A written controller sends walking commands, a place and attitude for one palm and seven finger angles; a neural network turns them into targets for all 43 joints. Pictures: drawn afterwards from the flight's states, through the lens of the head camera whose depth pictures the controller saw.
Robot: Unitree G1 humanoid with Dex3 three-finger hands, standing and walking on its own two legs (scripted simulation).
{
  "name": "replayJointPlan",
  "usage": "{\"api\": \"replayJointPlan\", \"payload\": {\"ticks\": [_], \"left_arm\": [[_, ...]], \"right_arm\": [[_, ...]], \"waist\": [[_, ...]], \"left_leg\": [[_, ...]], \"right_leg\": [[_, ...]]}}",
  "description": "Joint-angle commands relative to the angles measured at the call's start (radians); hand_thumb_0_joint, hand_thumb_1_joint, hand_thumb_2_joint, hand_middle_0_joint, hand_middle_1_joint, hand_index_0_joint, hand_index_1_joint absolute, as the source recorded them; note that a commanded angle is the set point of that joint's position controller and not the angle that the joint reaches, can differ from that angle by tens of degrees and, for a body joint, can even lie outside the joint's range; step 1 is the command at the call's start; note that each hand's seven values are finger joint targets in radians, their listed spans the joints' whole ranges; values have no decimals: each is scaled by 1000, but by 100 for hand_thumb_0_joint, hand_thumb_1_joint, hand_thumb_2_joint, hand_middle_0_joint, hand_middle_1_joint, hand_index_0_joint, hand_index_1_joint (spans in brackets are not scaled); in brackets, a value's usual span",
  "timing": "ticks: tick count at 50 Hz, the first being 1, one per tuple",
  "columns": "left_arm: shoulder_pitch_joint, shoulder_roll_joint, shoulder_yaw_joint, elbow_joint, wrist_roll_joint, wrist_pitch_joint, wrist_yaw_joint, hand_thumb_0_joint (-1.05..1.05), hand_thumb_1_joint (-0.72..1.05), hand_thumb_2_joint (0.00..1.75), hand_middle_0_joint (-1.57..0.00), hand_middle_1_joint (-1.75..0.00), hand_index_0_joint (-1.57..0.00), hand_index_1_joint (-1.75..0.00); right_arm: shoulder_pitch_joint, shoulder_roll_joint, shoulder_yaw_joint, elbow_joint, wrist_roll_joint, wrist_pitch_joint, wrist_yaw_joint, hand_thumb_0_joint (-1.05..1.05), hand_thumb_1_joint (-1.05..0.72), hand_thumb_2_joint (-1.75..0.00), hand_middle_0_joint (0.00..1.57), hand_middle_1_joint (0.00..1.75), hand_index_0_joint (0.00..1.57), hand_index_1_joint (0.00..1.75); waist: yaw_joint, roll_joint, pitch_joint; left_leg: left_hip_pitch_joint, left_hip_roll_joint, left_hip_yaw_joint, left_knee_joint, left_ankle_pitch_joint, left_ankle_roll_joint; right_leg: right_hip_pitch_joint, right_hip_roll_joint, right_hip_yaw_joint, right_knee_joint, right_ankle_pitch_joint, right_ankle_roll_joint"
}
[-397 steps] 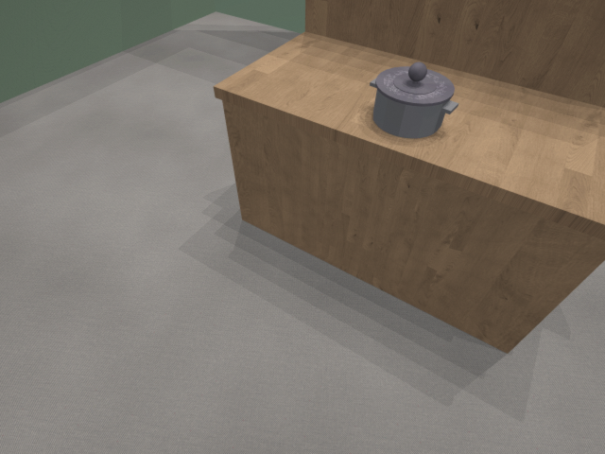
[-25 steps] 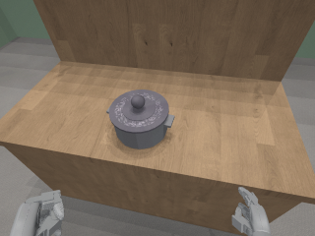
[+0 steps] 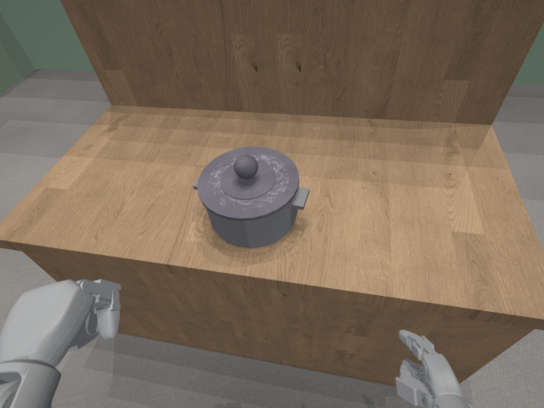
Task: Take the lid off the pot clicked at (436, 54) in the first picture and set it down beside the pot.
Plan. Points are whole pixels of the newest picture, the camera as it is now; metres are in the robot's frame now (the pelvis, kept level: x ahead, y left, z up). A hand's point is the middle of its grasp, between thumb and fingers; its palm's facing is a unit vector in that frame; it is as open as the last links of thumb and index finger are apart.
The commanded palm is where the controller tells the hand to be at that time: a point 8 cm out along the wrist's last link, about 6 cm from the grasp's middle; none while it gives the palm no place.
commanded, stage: reach forward and open the fingers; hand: left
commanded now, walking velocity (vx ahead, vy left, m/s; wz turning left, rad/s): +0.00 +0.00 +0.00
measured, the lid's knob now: (246, 166) +0.53 +0.13 +0.04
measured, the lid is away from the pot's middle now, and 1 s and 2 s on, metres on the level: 0.00 0.00 0.00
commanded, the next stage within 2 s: move the open hand above the knob in 0.92 s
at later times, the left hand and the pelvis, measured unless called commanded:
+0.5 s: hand (85, 302) +0.20 +0.26 +0.11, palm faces -0.22 -0.01 -0.98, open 6.4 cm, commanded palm +0.19 +0.26 +0.17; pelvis -0.03 +0.00 +0.01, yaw +2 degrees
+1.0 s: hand (91, 254) +0.26 +0.27 +0.13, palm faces -0.17 +0.00 -0.99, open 10.3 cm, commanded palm +0.24 +0.27 +0.19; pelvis -0.03 +0.02 +0.00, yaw +2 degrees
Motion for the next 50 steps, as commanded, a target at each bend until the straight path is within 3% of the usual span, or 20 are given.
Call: {"api": "replayJointPlan", "payload": {"ticks": [1, 4, 5, 6, 8, 9, 10, 11, 13, 14, 18, 19, 23, 24, 26, 28, 29, 31, 37, 50], "left_arm": [[-126, 265, 113, -132, 152, 9, -52, 0, 61, 99, -117, -115, -117, -115], [-186, 266, 78, -99, 110, -16, -156, 0, 51, 104, -114, -104, -114, -104], [-237, 311, 102, -73, 103, -32, -187, 0, 48, 105, -113, -100, -113, -100], [-249, 303, 88, -66, 85, -45, -213, 0, 45, 107, -111, -97, -111, -97], [-316, 414, 181, -61, 93, -76, -254, 0, 39, 109, -109, -90, -109, -90], [-332, 360, 135, -52, 81, -98, -268, 0, 36, 110, -108, -86, -108, -86], [-352, 396, 173, -27, 79, -118, -275, 0, 33, 111, -106, -83, -106, -83], [-355, 354, 143, -2, 67, -129, -278, 0, 31, 112, -105, -79, -105, -79], [-375, 382, 180, 12, 77, -144, -282, 0, 25, 113, -102, -72, -102, -72], [-400, 323, 121, 28, 65, -150, -285, 0, 22, 114, -101, -68, -101, -68], [-496, 403, 174, 33, 88, -152, -277, 0, 11, 117, -96, -54, -96, -54], [-534, 361, 122, 29, 82, -157, -278, 0, 8, 118, -95, -51, -95, -51], [-598, 418, 165, 78, 95, -145, -276, 0, -4, 122, -90, -36, -90, -36], [-615, 386, 129, 107, 89, -145, -281, 0, -7, 123, -88, -33, -88, -33], [-656, 379, 111, 92, 82, -142, -285, 0, -13, 126, -86, -26, -86, -26], [-652, 405, 140, 93, 92, -136, -287, 0, -19, 128, -84, -19, -84, -19], [-682, 380, 102, 105, 88, -137, -296, 0, -22, 129, -82, -15, -82, -15], [-697, 397, 116, 136, 89, -132, -298, 0, -28, 132, -80, -8, -80, -8], [-797, 399, 95, 158, 93, -118, -312, 0, -29, 134, -80, -8, -80, -8], [-950, 414, 78, 191, 107, -71, -352, 0, -31, 138, -81, -8, -81, -8]], "right_arm": [[-164, -120, -46, -184, 19, -2, -6, 0, -90, -90, 20, 30, 20, 30], [-162, -118, -48, -187, 32, -7, -11, 0, -90, -90, 20, 30, 20, 30], [-154, -128, -49, -171, 28, -5, -15, 0, -90, -90, 20, 30, 20, 30], [-152, -127, -55, -178, 31, -7, -21, 0, -90, -90, 20, 30, 20, 30], [-170, -136, -50, -182, 30, -18, -24, 0, -90, -90, 20, 30, 20, 30], [-143, -122, -48, -185, 26, -22, -26, 0, -90, -90, 20, 30, 20, 30], [-132, -128, -49, -171, 23, -17, -26, 0, -90, -90, 20, 30, 20, 30], [-128, -122, -54, -169, 26, -14, -25, 0, -90, -90, 20, 30, 20, 30], [-147, -125, -54, -176, 26, -18, -14, 0, -90, -90, 20, 30, 20, 30], [-127, -117, -54, -174, 25, -16, -10, 0, -90, -90, 20, 30, 20, 30], [-149, -129, -57, -170, 29, -15, 1, 0, -90, -90, 20, 30, 20, 30], [-141, -121, -57, -170, 28, -17, 0, 0, -90, -90, 20, 30, 20, 30], [-153, -131, -55, -163, 33, -18, 3, 0, -90, -90, 20, 30, 20, 30], [-145, -127, -56, -159, 32, -17, 2, 0, -90, -90, 20, 30, 20, 30], [-145, -132, -59, -159, 35, -14, 3, 0, -90, -90, 20, 30, 20, 30], [-155, -132, -58, -170, 36, -22, 9, 0, -90, -90, 20, 30, 20, 30], [-151, -128, -54, -164, 33, -20, 7, 0, -90, -90, 20, 30, 20, 30], [-140, -137, -59, -157, 34, -16, 6, 0, -90, -90, 20, 30, 20, 30], [-140, -136, -55, -157, 38, -12, 5, 0, -90, -90, 20, 30, 20, 30], [-128, -143, -53, -156, 38, -4, 15, 0, -90, -90, 20, 30, 20, 30]], "waist": [[-4, -14, -173], [-29, -47, -157], [-31, -61, -139], [-37, -68, -127], [-22, -69, -148], [-29, -68, -159], [-22, -65, -151], [-31, -50, -121], [-16, -40, -122], [-27, -53, -123], [-15, -11, -139], [-23, -14, -170], [-17, -12, -141], [-23, -36, -158], [-25, -3, -148], [-17, -24, -167], [-26, -24, -179], [-23, -23, -157], [-27, -13, -173], [-37, -11, -230]], "left_leg": [[99, 35, -69, -69, 233, -1], [102, 23, -78, -71, 241, 8], [99, 17, -85, -81, 236, 10], [102, 16, -83, -86, 222, 14], [119, 11, -83, -82, 234, 17], [127, 3, -78, -79, 257, 19], [136, 3, -81, -86, 267, 17], [138, 4, -78, -93, 249, 16], [147, -1, -79, -96, 246, 14], [142, -3, -78, -106, 235, 12], [155, -6, -78, -119, 194, 11], [160, -7, -75, -126, 186, 12], [153, -7, -87, -140, 154, 8], [149, -7, -80, -144, 149, 9], [156, -3, -87, -156, 140, 6], [163, -5, -91, -144, 148, 9], [160, -5, -88, -156, 142, 8], [152, -2, -93, -160, 137, 6], [163, -1, -102, -168, 119, 5], [190, -1, -114, -144, 234, -1]], "right_leg": [[-12, 13, 0, -77, 148, -25], [-7, 4, -12, -95, 190, -11], [-25, 5, -14, -111, 195, -5], [-15, 3, -15, -119, 190, -3], [-3, 5, -2, -132, 222, -5], [20, -4, -20, -122, 236, -3], [-2, -2, -26, -136, 235, -2], [-7, -1, -28, -146, 216, -3], [-17, 10, -21, -157, 213, -11], [1, 3, -38, -151, 192, -9], [1, 12, -18, -169, 154, -16], [25, 3, -26, -163, 136, -14], [10, 16, -20, -171, 108, -21], [27, 9, -28, -167, 97, -18], [15, 10, -31, -168, 90, -19], [21, 19, -21, -163, 103, -23], [29, 11, -30, -162, 92, -20], [16, 12, -32, -164, 91, -20], [8, 16, -33, -157, 79, -23], [21, 19, -41, -128, 164, -30]]}}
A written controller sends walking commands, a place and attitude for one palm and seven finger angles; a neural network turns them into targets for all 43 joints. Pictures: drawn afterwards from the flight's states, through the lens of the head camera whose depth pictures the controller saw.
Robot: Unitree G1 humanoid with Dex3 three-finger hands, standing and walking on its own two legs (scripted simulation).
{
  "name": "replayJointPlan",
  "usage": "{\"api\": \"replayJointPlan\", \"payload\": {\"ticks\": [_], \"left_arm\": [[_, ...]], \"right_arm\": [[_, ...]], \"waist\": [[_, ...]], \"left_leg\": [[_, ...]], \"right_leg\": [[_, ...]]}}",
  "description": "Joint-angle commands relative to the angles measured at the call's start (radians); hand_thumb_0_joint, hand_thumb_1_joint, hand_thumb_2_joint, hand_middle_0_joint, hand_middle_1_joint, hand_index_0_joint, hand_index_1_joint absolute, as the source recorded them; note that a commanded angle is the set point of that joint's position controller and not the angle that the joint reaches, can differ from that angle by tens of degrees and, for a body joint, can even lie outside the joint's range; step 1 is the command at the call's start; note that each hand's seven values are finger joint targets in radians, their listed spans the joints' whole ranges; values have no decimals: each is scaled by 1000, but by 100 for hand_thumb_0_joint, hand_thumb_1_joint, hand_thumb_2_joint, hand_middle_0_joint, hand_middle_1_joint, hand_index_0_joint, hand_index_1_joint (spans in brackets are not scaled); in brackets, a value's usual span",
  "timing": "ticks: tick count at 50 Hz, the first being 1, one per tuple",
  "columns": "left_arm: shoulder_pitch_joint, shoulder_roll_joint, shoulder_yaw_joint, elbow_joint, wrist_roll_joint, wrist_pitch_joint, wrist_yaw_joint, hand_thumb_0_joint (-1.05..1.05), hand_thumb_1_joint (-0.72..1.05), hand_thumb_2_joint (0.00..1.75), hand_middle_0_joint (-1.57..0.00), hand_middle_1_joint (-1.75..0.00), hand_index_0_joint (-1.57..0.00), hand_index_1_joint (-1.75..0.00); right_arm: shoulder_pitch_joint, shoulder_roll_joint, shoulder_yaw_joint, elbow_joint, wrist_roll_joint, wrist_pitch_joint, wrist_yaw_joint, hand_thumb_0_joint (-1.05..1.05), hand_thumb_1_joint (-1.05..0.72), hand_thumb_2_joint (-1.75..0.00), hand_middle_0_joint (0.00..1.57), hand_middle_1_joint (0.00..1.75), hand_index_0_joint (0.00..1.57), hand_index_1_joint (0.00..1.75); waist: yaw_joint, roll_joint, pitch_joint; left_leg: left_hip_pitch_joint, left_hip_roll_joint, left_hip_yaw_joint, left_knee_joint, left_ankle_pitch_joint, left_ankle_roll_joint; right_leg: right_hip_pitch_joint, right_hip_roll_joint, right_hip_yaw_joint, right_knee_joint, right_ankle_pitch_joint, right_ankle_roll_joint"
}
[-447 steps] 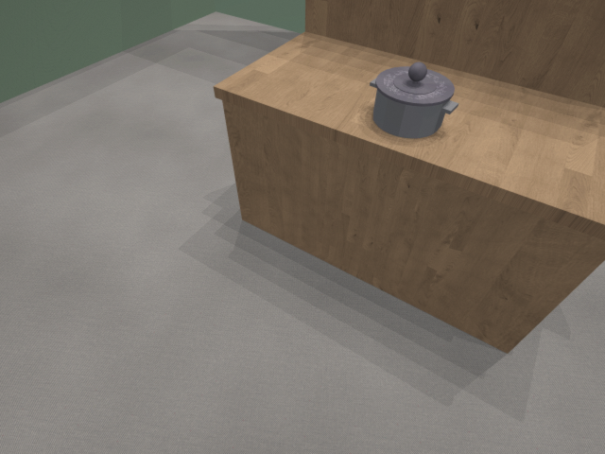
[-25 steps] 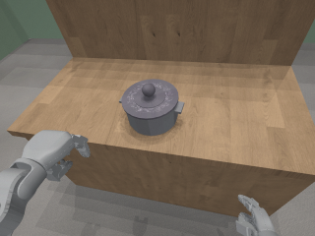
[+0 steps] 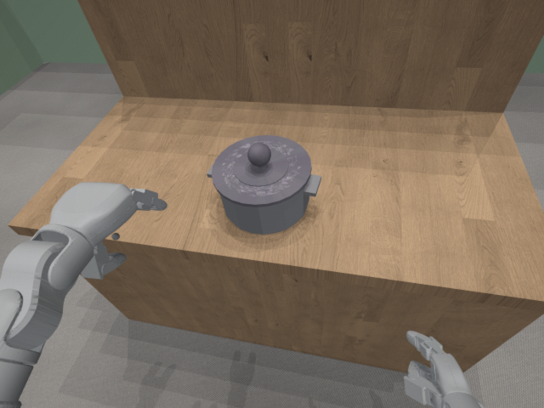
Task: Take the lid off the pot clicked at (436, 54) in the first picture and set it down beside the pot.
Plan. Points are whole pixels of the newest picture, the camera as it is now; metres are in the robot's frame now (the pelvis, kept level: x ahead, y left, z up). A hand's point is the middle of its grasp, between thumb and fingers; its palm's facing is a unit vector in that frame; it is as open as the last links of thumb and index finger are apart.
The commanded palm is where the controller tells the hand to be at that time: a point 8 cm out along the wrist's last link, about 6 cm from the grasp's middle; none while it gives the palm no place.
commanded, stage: move the open hand above the knob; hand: left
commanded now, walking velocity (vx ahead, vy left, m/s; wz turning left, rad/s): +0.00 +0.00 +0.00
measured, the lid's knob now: (259, 154) +0.57 +0.09 +0.04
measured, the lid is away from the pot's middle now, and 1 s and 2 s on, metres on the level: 0.00 0.00 0.00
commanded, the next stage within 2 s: none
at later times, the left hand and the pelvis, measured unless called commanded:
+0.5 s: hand (162, 197) +0.37 +0.20 +0.12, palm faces -0.22 +0.00 -0.98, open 10.3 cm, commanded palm +0.36 +0.19 +0.19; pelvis +0.01 -0.01 +0.00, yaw +0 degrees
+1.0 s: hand (211, 165) +0.44 +0.14 +0.12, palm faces -0.26 +0.01 -0.97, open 10.3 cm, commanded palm +0.44 +0.14 +0.19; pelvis +0.03 -0.02 +0.00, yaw +0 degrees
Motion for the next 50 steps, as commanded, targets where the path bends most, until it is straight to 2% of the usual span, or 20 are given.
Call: {"api": "replayJointPlan", "payload": {"ticks": [1, 2, 3, 5, 8, 9, 11, 13, 14, 18, 19, 23, 26, 30, 35, 38, 40, 44, 47, 50], "left_arm": [[-315, 268, 176, -149, -4, 18, 23, 0, -31, 138, -81, -8, -81, -8], [-323, 238, 130, -81, -1, 58, 10, 0, -31, 138, -81, -8, -81, -8], [-332, 197, 104, -102, -3, 77, -1, 0, -31, 138, -81, -8, -81, -8], [-372, 210, 90, -103, -6, 88, -23, 0, -31, 138, -81, -8, -81, -8], [-458, 264, 122, -141, 13, 86, -37, 0, -31, 138, -81, -8, -81, -8], [-510, 232, 75, -131, 15, 80, -48, 0, -31, 138, -81, -8, -81, -8], [-528, 225, 73, -67, 17, 80, -47, 0, -31, 138, -81, -8, -81, -8], [-551, 235, 93, -53, 25, 80, -42, 0, -31, 138, -81, -8, -81, -8], [-572, 175, 25, -24, 27, 84, -48, 0, -31, 138, -81, -8, -81, -8], [-589, 199, 54, -17, 39, 92, -31, 0, -31, 138, -81, -8, -81, -8], [-616, 180, 23, -3, 42, 96, -35, 0, -31, 138, -81, -8, -81, -8], [-651, 187, 33, 53, 47, 116, -22, 0, -31, 138, -81, -8, -81, -8], [-737, 127, -46, 71, 51, 129, -24, 0, -31, 138, -81, -8, -81, -8], [-806, 162, -28, 122, 62, 134, -21, 0, -31, 138, -81, -8, -81, -8], [-882, 102, -85, 197, 67, 144, -13, 0, -31, 138, -81, -8, -81, -8], [-894, 162, -28, 242, 70, 142, -4, 0, -31, 138, -81, -8, -81, -8], [-946, 80, -107, 232, 72, 147, -8, 0, -31, 138, -81, -8, -81, -8], [-964, 108, -82, 328, 74, 155, -7, 0, -31, 138, -81, -8, -81, -8], [-1030, 55, -137, 360, 79, 165, -8, 0, -31, 138, -81, -8, -81, -8], [-1094, 94, -111, 410, 86, 164, -6, 0, -31, 138, -81, -8, -81, -8]], "right_arm": [[-117, -112, -39, -160, 1, -40, -9, 0, -90, -90, 20, 30, 20, 30], [-131, -117, -37, -156, 4, -40, -6, 0, -90, -90, 20, 30, 20, 30], [-130, -113, -39, -171, 11, -43, 3, 0, -90, -90, 20, 30, 20, 30], [-126, -115, -39, -168, 8, -40, 0, 0, -90, -90, 20, 30, 20, 30], [-135, -118, -38, -173, 7, -48, -4, 0, -90, -90, 20, 30, 20, 30], [-135, -107, -28, -163, 3, -45, -7, 0, -90, -90, 20, 30, 20, 30], [-114, -111, -34, -149, 4, -44, -12, 0, -90, -90, 20, 30, 20, 30], [-105, -115, -35, -151, 8, -43, -6, 0, -90, -90, 20, 30, 20, 30], [-111, -104, -28, -148, 7, -37, -5, 0, -90, -90, 20, 30, 20, 30], [-105, -111, -37, -157, 11, -38, 6, 0, -90, -90, 20, 30, 20, 30], [-106, -105, -30, -151, 8, -31, 6, 0, -90, -90, 20, 30, 20, 30], [-97, -113, -32, -152, 18, -26, 11, 0, -90, -90, 20, 30, 20, 30], [-97, -107, -32, -147, 21, -18, 6, 0, -90, -90, 20, 30, 20, 30], [-78, -113, -32, -132, 24, -14, 0, 0, -90, -90, 20, 30, 20, 30], [-60, -110, -34, -118, 29, -8, 0, 0, -90, -90, 20, 30, 20, 30], [-52, -121, -36, -115, 30, -7, -2, 0, -90, -90, 20, 30, 20, 30], [-55, -109, -37, -116, 30, -4, 0, 0, -90, -90, 20, 30, 20, 30], [-42, -117, -35, -103, 35, 4, -1, 0, -90, -90, 20, 30, 20, 30], [-37, -114, -36, -98, 39, 13, -4, 0, -90, -90, 20, 30, 20, 30], [-26, -117, -37, -88, 39, 17, -13, 0, -90, -90, 20, 30, 20, 30]], "waist": [[-1, -45, -270], [-7, -16, -255], [-13, -41, -254], [-12, -74, -278], [-17, -52, -314], [-22, -40, -332], [-25, -51, -289], [-24, -53, -304], [-30, -52, -303], [-20, -58, -341], [-23, -67, -358], [-26, -80, -328], [-40, -58, -339], [-44, -84, -362], [-58, -100, -369], [-49, -116, -393], [-61, -101, -418], [-64, -147, -398], [-76, -120, -392], [-82, -146, -411]], "left_leg": [[174, 36, -86, -56, 147, -28], [155, 27, -88, -56, 138, -32], [161, 24, -87, -42, 145, -30], [164, 22, -83, -45, 143, -26], [188, 17, -85, -22, 159, -20], [194, 13, -89, -33, 179, -22], [186, 16, -94, -34, 171, -24], [193, 17, -94, -19, 188, -23], [190, 15, -92, -32, 184, -26], [196, 13, -87, -6, 205, -23], [192, 10, -77, -14, 211, -25], [162, 11, -79, -2, 200, -24], [174, 8, -78, -10, 181, -25], [169, 8, -71, -1, 188, -21], [169, 6, -72, 9, 200, -19], [152, 5, -62, 20, 211, -13], [173, 1, -57, 28, 248, -10], [135, 0, -45, 35, 241, -7], [147, 0, -49, 32, 217, -7], [136, -3, -42, 41, 214, 0]], "right_leg": [[-17, 53, -9, -51, 96, -51], [-20, 51, -9, -37, 99, -52], [-27, 58, -8, -31, 113, -54], [-10, 54, -9, -38, 114, -48], [-2, 58, 2, -27, 136, -55], [8, 53, -8, -28, 138, -52], [-25, 55, -12, -31, 131, -51], [-22, 61, -9, -19, 146, -59], [-26, 56, -15, -22, 134, -56], [-15, 57, -4, -2, 165, -62], [-1, 54, -8, -4, 173, -58], [-17, 57, -5, 7, 177, -62], [-38, 54, -9, 8, 156, -58], [-25, 53, -5, 14, 178, -57], [-43, 55, -8, 25, 192, -58], [-10, 50, 3, 31, 229, -59], [-19, 49, 2, 40, 263, -56], [-10, 48, 6, 43, 295, -51], [-48, 49, 1, 44, 258, -53], [-28, 47, 11, 46, 283, -51]]}}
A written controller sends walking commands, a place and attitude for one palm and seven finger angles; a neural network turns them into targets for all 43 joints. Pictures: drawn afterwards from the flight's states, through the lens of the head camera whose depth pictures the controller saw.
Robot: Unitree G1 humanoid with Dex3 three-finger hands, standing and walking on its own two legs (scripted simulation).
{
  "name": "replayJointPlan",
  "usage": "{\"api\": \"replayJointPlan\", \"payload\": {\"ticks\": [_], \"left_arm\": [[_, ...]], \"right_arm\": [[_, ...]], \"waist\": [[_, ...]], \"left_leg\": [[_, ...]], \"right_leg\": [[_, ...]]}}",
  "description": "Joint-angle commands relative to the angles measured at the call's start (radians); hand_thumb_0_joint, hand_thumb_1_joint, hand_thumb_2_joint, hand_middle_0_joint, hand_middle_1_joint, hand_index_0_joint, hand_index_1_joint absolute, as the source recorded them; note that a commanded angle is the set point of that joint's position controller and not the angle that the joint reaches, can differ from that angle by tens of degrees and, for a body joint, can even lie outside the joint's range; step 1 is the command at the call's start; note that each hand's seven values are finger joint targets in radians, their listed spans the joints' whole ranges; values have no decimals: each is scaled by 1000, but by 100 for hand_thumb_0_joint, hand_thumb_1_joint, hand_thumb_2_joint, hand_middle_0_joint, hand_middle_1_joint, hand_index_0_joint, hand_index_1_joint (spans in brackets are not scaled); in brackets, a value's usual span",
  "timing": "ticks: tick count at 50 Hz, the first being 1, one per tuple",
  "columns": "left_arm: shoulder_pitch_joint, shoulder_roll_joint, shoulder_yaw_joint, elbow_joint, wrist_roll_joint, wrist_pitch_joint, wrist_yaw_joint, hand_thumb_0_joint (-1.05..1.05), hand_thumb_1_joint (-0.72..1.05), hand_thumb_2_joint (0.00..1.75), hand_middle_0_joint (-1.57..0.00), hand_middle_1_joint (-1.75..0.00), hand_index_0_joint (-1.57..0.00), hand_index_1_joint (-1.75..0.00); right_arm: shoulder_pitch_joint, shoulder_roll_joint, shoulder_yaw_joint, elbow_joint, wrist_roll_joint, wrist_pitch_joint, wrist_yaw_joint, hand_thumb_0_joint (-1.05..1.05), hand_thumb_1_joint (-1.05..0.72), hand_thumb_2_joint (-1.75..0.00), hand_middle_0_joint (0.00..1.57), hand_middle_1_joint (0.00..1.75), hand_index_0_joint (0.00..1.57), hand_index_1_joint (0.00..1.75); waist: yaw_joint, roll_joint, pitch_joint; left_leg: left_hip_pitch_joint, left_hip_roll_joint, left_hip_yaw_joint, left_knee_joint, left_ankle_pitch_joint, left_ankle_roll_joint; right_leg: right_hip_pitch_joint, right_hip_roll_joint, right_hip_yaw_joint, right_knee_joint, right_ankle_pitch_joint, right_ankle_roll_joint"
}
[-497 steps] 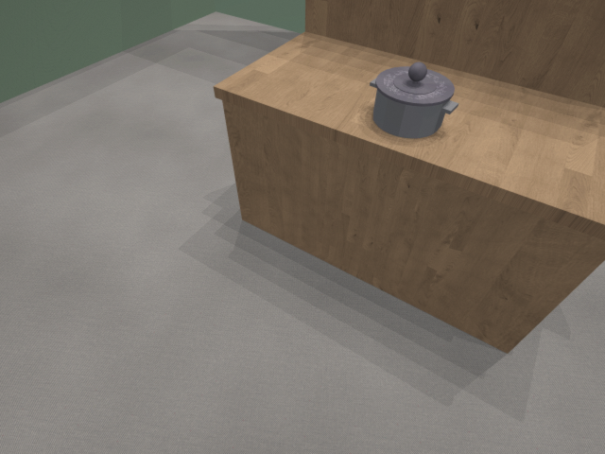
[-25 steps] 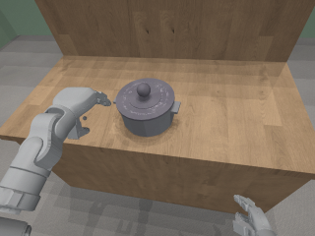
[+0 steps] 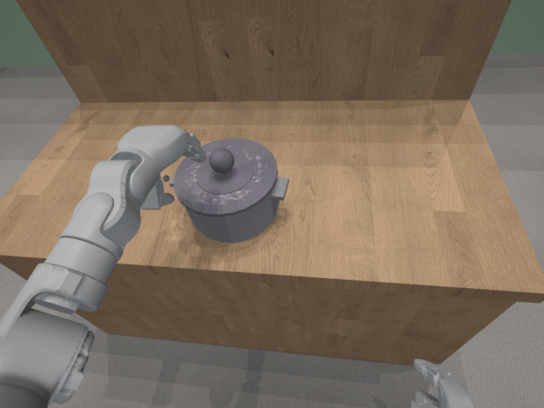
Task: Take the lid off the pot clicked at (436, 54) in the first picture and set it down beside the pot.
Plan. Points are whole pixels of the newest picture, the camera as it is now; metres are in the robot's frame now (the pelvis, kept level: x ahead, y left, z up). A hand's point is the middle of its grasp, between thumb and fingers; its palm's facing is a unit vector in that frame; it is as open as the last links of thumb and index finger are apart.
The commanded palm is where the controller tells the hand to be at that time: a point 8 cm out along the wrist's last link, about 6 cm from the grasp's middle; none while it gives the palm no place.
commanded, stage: move the open hand above the knob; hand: left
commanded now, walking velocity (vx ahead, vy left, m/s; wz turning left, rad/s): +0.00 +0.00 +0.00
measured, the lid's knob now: (221, 160) +0.54 +0.11 +0.04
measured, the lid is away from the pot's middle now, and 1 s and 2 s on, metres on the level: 0.00 0.00 0.00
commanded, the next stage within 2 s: lower the open fingers around the knob in 1.32 s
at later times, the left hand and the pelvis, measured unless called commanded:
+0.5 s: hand (194, 145) +0.49 +0.13 +0.13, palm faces -0.33 +0.00 -0.94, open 10.3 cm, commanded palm +0.50 +0.13 +0.19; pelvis +0.01 +0.00 +0.00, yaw -1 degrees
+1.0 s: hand (209, 133) +0.51 +0.11 +0.13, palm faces -0.32 -0.01 -0.95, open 10.3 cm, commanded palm +0.51 +0.12 +0.19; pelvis +0.01 +0.01 +0.00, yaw -3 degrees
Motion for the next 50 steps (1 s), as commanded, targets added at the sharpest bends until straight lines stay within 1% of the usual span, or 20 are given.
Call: {"api": "replayJointPlan", "payload": {"ticks": [1, 3, 5, 10, 13, 18, 21, 24, 25, 28, 29, 31, 33, 35, 37, 38, 39, 44, 46, 50], "left_arm": [[-546, 216, 112, -109, 16, 6, 38, 0, -31, 138, -81, -8, -81, -8], [-569, 225, 126, -107, 15, 3, 41, 0, -31, 138, -81, -8, -81, -8], [-568, 239, 137, -6, 18, 5, 44, 0, -31, 138, -81, -8, -81, -8], [-674, 194, 96, 34, 25, 3, 45, 0, -31, 138, -81, -8, -81, -8], [-710, 192, 93, 142, 25, 4, 43, 0, -31, 138, -81, -8, -81, -8], [-793, 202, 102, 160, 34, -19, 45, 0, -31, 138, -81, -8, -81, -8], [-799, 158, 65, 268, 41, -4, 48, 0, -31, 138, -81, -8, -81, -8], [-894, 178, 74, 230, 49, -11, 56, 0, -31, 138, -81, -8, -81, -8], [-914, 130, 38, 247, 52, -8, 56, 0, -31, 138, -81, -8, -81, -8], [-948, 144, 61, 309, 52, 0, 66, 0, -31, 138, -81, -8, -81, -8], [-993, 156, 64, 275, 55, -2, 72, 0, -31, 138, -81, -8, -81, -8], [-1008, 109, 34, 314, 67, 5, 81, 0, -31, 138, -81, -8, -81, -8], [-925, 145, 84, 407, 67, 15, 86, 0, -31, 138, -81, -8, -81, -8], [-937, 155, 85, 385, 76, 19, 92, 0, -31, 138, -81, -8, -81, -8], [-957, 79, 25, 383, 83, 27, 93, 0, -31, 138, -81, -8, -81, -8], [-961, 100, 54, 370, 79, 23, 93, 0, -31, 138, -81, -8, -81, -8], [-984, 168, 100, 342, 82, 21, 98, 0, -31, 138, -81, -8, -81, -8], [-991, 146, 75, 366, 84, 35, 107, 0, -31, 138, -81, -8, -81, -8], [-1000, 92, 33, 352, 83, 37, 107, 0, -31, 138, -81, -8, -81, -8], [-982, 119, 54, 406, 77, 46, 101, 0, -31, 138, -81, -8, -81, -8]], "right_arm": [[-64, -102, -35, -129, 4, -30, -18, 0, -90, -90, 20, 30, 20, 30], [-55, -104, -40, -129, 0, -32, -19, 0, -90, -90, 20, 30, 20, 30], [-42, -104, -35, -113, 2, -29, -24, 0, -90, -90, 20, 30, 20, 30], [-20, -104, -41, -100, 0, -23, -28, 0, -90, -90, 20, 30, 20, 30], [8, -111, -40, -80, 0, -17, -37, 0, -90, -90, 20, 30, 20, 30], [41, -109, -47, -68, -8, -26, -46, 0, -90, -90, 20, 30, 20, 30], [63, -113, -48, -47, -5, -22, -45, 0, -90, -90, 20, 30, 20, 30], [78, -117, -54, -41, -11, -27, -47, 0, -90, -90, 20, 30, 20, 30], [86, -112, -56, -37, -13, -30, -46, 0, -90, -90, 20, 30, 20, 30], [123, -122, -62, -8, -18, -36, -50, 0, -90, -90, 20, 30, 20, 30], [126, -123, -63, -8, -21, -41, -47, 0, -90, -90, 20, 30, 20, 30], [142, -118, -68, 8, -24, -47, -47, 0, -90, -90, 20, 30, 20, 30], [161, -128, -66, 15, -26, -49, -44, 0, -90, -90, 20, 30, 20, 30], [148, -125, -62, 2, -28, -49, -41, 0, -90, -90, 20, 30, 20, 30], [149, -118, -65, 4, -25, -48, -36, 0, -90, -90, 20, 30, 20, 30], [157, -119, -71, 3, -30, -51, -36, 0, -90, -90, 20, 30, 20, 30], [159, -125, -68, 2, -32, -51, -35, 0, -90, -90, 20, 30, 20, 30], [156, -122, -64, 0, -28, -56, -43, 0, -90, -90, 20, 30, 20, 30], [153, -112, -67, -2, -27, -62, -42, 0, -90, -90, 20, 30, 20, 30], [160, -121, -62, 5, -25, -62, -48, 0, -90, -90, 20, 30, 20, 30]], "waist": [[-11, -118, -373], [-12, -112, -410], [-13, -138, -385], [-29, -115, -420], [-41, -162, -390], [-51, -138, -459], [-64, -133, -413], [-72, -113, -477], [-82, -101, -468], [-91, -119, -474], [-89, -83, -516], [-99, -81, -524], [-84, -119, -497], [-74, -101, -534], [-87, -94, -510], [-83, -101, -521], [-76, -99, -550], [-83, -107, -514], [-90, -86, -523], [-93, -133, -498]], "left_leg": [[212, -11, -39, -5, 277, 25], [228, -12, -40, 7, 304, 28], [198, -12, -32, 3, 275, 29], [220, -12, -31, 12, 309, 33], [177, -11, -26, 9, 282, 35], [210, -10, -22, 22, 355, 43], [198, -5, -19, 16, 330, 38], [228, -3, -26, 22, 367, 40], [243, -3, -28, 26, 379, 41], [248, 6, -34, 33, 407, 39], [274, 7, -39, 33, 413, 37], [302, 14, -46, 41, 458, 33], [251, 15, -43, 42, 464, 32], [259, 16, -41, 34, 461, 30], [277, 24, -49, 38, 486, 26], [282, 25, -46, 48, 522, 32], [289, 26, -52, 46, 521, 32], [259, 25, -40, 28, 433, 31], [294, 26, -45, 33, 439, 31], [254, 20, -39, 24, 378, 33]], "right_leg": [[46, 40, 8, -44, 370, -28], [55, 39, 13, -44, 392, -30], [56, 39, 14, -44, 389, -26], [43, 40, 16, -38, 419, -28], [40, 39, 18, -49, 420, -25], [55, 38, 27, -44, 495, -25], [0, 46, 18, -45, 451, -24], [6, 47, 22, -42, 470, -26], [-27, 52, 18, -41, 459, -27], [-57, 57, 14, -42, 453, -29], [-54, 56, 17, -37, 454, -28], [-95, 62, 11, -32, 442, -29], [-78, 63, 11, -33, 455, -31], [-60, 59, 13, -26, 455, -29], [-112, 63, 5, -26, 428, -29], [-103, 62, 10, -30, 452, -29], [-75, 62, 13, -25, 462, -28], [-84, 61, 12, -38, 421, -28], [-114, 62, 8, -37, 400, -28], [-97, 62, 10, -44, 388, -27]]}}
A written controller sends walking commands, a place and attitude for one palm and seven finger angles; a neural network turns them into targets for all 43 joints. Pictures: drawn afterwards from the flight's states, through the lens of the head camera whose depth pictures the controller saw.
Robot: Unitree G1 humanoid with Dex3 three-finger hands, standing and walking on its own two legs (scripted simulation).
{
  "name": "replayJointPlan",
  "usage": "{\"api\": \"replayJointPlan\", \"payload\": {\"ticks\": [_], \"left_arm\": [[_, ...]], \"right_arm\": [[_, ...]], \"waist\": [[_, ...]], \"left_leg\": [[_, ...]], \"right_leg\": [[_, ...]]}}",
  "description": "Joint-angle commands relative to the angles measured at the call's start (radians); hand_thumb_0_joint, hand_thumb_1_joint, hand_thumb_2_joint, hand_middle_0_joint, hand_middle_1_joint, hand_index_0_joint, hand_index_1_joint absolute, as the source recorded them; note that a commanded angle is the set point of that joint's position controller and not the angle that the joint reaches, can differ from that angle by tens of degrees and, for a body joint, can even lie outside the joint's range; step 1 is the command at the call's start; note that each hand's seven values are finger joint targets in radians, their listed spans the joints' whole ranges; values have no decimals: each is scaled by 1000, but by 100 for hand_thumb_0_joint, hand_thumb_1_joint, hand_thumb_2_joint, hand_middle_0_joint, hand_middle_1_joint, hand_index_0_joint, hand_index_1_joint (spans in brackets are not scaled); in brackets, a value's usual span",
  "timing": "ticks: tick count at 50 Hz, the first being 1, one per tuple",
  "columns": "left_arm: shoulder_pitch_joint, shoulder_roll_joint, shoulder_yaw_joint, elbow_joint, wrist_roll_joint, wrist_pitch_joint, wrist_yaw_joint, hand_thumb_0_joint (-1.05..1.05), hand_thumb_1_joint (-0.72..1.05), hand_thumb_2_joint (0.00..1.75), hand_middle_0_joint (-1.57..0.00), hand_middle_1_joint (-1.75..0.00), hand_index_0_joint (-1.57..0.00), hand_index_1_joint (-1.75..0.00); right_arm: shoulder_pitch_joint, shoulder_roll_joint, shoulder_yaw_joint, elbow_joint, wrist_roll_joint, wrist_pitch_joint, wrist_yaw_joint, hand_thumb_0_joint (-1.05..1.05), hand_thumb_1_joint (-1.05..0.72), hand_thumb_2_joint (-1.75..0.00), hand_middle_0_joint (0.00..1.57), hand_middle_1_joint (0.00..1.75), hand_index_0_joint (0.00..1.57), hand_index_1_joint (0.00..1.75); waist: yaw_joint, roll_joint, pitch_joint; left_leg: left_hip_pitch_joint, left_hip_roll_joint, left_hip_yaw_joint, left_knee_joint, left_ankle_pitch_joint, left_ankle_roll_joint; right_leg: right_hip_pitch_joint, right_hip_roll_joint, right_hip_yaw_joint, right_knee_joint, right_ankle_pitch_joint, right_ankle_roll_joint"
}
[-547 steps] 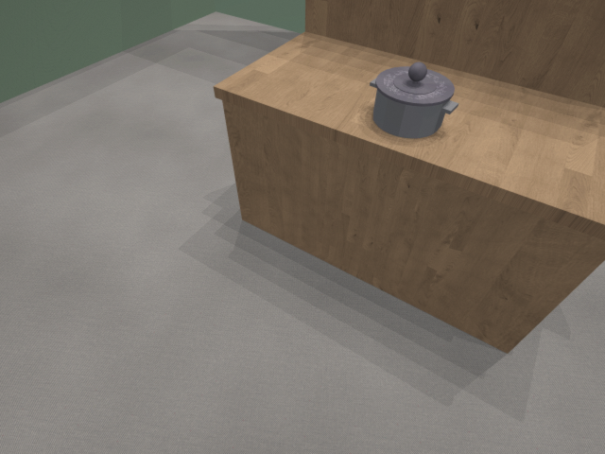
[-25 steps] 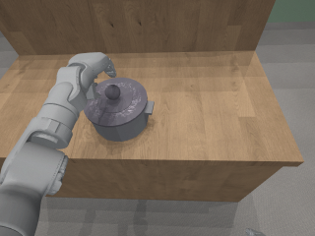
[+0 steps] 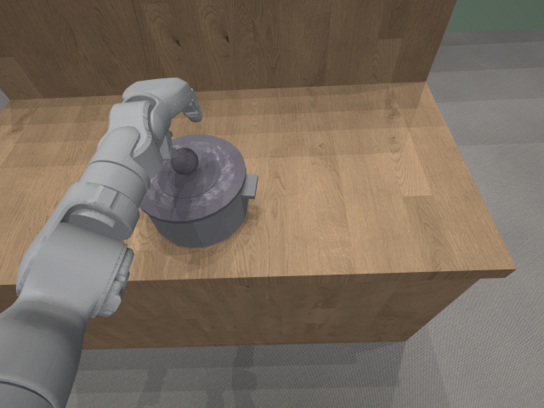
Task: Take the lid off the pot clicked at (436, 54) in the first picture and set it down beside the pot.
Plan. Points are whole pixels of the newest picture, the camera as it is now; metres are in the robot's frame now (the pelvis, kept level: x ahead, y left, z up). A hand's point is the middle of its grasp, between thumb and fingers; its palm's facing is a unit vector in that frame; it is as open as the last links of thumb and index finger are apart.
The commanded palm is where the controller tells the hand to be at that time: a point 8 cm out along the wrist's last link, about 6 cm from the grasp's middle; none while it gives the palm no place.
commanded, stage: move the open hand above the knob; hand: left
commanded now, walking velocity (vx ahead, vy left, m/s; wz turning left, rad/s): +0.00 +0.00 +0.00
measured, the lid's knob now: (184, 161) +0.52 +0.12 +0.04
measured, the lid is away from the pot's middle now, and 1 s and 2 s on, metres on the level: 0.00 0.00 0.00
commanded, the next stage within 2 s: lower the open fingers around the knob in 0.32 s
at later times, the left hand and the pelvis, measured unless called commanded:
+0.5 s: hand (168, 137) +0.49 +0.12 +0.13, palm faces -0.33 -0.02 -0.94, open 10.3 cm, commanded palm +0.49 +0.12 +0.19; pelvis +0.00 -0.01 +0.00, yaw +0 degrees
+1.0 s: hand (173, 157) +0.48 +0.12 +0.10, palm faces -0.36 -0.01 -0.93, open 10.3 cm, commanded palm +0.49 +0.12 +0.15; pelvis +0.00 +0.00 +0.00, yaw +0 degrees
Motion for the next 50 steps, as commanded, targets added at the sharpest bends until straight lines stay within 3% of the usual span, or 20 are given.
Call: {"api": "replayJointPlan", "payload": {"ticks": [1, 3, 6, 8, 12, 13, 16, 17, 18, 27, 30, 34, 36, 38, 40, 41, 43, 46, 47, 50], "left_arm": [[-568, 224, 59, -176, 5, 9, 33, 0, -31, 138, -81, -8, -81, -8], [-595, 197, 41, -236, 2, -7, 27, 0, -31, 138, -81, -8, -81, -8], [-546, 197, 43, -162, 0, 5, 26, 0, -31, 138, -81, -8, -81, -8], [-576, 178, 29, -219, -7, -7, 22, 0, -31, 138, -81, -8, -81, -8], [-532, 211, 50, -142, -2, 11, 25, 0, -31, 138, -81, -8, -81, -8], [-546, 248, 82, -170, -5, 3, 26, 0, -31, 138, -81, -8, -81, -8], [-578, 185, 24, -185, 4, 8, 29, 0, -31, 138, -81, -8, -81, -8], [-568, 227, 57, -181, 8, 8, 31, 0, -31, 138, -81, -8, -81, -8], [-577, 227, 60, -211, -2, -3, 26, 0, -31, 138, -81, -8, -81, -8], [-514, 199, 36, -155, 0, -6, 11, 0, -31, 138, -81, -8, -81, -8], [-552, 229, 55, -197, 1, -27, 17, 0, -31, 138, -81, -8, -81, -8], [-503, 275, 103, -217, 2, -49, 39, 0, -31, 138, -81, -8, -81, -8], [-450, 233, 75, -167, 5, -37, 48, 0, -31, 138, -81, -8, -81, -8], [-439, 253, 97, -182, 5, -40, 54, 0, -31, 138, -81, -8, -81, -8], [-472, 186, 34, -191, 4, -33, 55, 0, -31, 138, -81, -8, -81, -8], [-461, 183, 38, -177, -1, -31, 57, 0, -31, 138, -81, -8, -81, -8], [-509, 207, 59, -246, -8, -50, 56, 0, -31, 138, -81, -8, -81, -8], [-495, 167, 27, -160, -3, -43, 68, 0, -31, 138, -81, -8, -81, -8], [-508, 165, 24, -163, -2, -44, 72, 0, -31, 138, -81, -8, -81, -8], [-511, 213, 64, -140, 4, -50, 93, 0, -31, 138, -81, -8, -81, -8]], "right_arm": [[30, -149, -43, -94, 1, -30, -21, 0, -90, -90, 20, 30, 20, 30], [21, -141, -46, -104, 0, -37, -22, 0, -90, -90, 20, 30, 20, 30], [24, -146, -43, -91, 3, -30, -23, 0, -90, -90, 20, 30, 20, 30], [14, -142, -43, -102, 2, -34, -22, 0, -90, -90, 20, 30, 20, 30], [8, -148, -36, -95, 6, -26, -28, 0, -90, -90, 20, 30, 20, 30], [7, -151, -37, -99, 5, -26, -31, 0, -90, -90, 20, 30, 20, 30], [-2, -142, -37, -100, 7, -28, -30, 0, -90, -90, 20, 30, 20, 30], [2, -146, -37, -100, 8, -29, -31, 0, -90, -90, 20, 30, 20, 30], [-1, -145, -36, -109, 5, -31, -32, 0, -90, -90, 20, 30, 20, 30], [-1, -147, -36, -102, 9, -24, -34, 0, -90, -90, 20, 30, 20, 30], [5, -148, -39, -100, 7, -24, -38, 0, -90, -90, 20, 30, 20, 30], [12, -143, -41, -105, 1, -24, -39, 0, -90, -90, 20, 30, 20, 30], [9, -142, -41, -102, 3, -20, -34, 0, -90, -90, 20, 30, 20, 30], [3, -145, -43, -108, 4, -19, -31, 0, -90, -90, 20, 30, 20, 30], [1, -144, -45, -100, 7, -13, -29, 0, -90, -90, 20, 30, 20, 30], [7, -142, -48, -97, 7, -12, -29, 0, -90, -90, 20, 30, 20, 30], [9, -144, -52, -99, 4, -18, -32, 0, -90, -90, 20, 30, 20, 30], [23, -144, -51, -76, 8, -13, -35, 0, -90, -90, 20, 30, 20, 30], [27, -147, -50, -72, 7, -18, -35, 0, -90, -90, 20, 30, 20, 30], [39, -149, -48, -65, 4, -24, -42, 0, -90, -90, 20, 30, 20, 30]], "waist": [[-8, -100, -430], [-7, -79, -463], [-10, -101, -403], [-7, -72, -437], [-7, -121, -383], [0, -126, -402], [-10, -82, -394], [-5, -96, -414], [-2, -91, -436], [-10, -121, -402], [-11, -90, -425], [7, -84, -465], [7, -95, -420], [15, -97, -437], [-6, -83, -414], [-4, -84, -404], [-8, -74, -462], [-22, -80, -390], [-24, -76, -401], [-21, -89, -430]], "left_leg": [[363, 14, -80, 14, 382, 17], [393, 13, -86, 26, 425, 19], [360, 12, -79, 16, 359, 17], [380, 10, -81, 21, 388, 16], [327, 8, -70, 8, 317, 17], [314, 8, -67, 10, 326, 19], [348, 10, -73, 11, 324, 16], [352, 10, -74, 10, 325, 17], [354, 7, -74, 15, 352, 18], [322, 5, -58, 21, 340, 23], [333, 7, -59, 22, 341, 24], [342, 11, -60, 35, 411, 25], [319, 13, -53, 34, 403, 22], [317, 12, -54, 37, 418, 23], [328, 15, -52, 33, 380, 19], [331, 18, -57, 34, 378, 19], [371, 17, -63, 48, 421, 23], [349, 26, -68, 37, 361, 15], [352, 22, -67, 34, 340, 15], [337, 21, -65, 39, 343, 17]], "right_leg": [[24, 55, -36, -37, 377, -44], [23, 51, -32, -35, 395, -47], [9, 54, -35, -41, 358, -44], [14, 49, -31, -37, 377, -48], [28, 51, -30, -44, 355, -44], [59, 46, -25, -44, 380, -46], [18, 50, -32, -41, 352, -47], [32, 51, -28, -41, 355, -46], [52, 47, -24, -40, 386, -48], [50, 49, -22, -43, 407, -42], [51, 48, -19, -41, 406, -42], [89, 47, -16, -30, 465, -44], [68, 50, -23, -30, 457, -43], [76, 48, -17, -30, 466, -45], [32, 52, -25, -33, 423, -42], [28, 53, -29, -32, 404, -44], [30, 52, -22, -32, 430, -45], [-31, 58, -37, -29, 348, -46], [-40, 61, -34, -31, 336, -46], [-14, 59, -26, -25, 357, -47]]}}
